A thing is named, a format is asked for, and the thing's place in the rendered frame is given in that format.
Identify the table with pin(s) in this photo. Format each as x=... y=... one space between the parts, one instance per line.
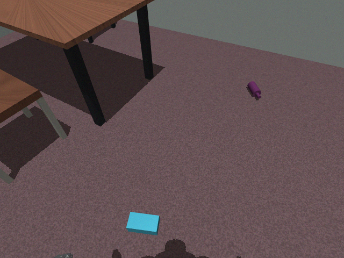
x=65 y=23

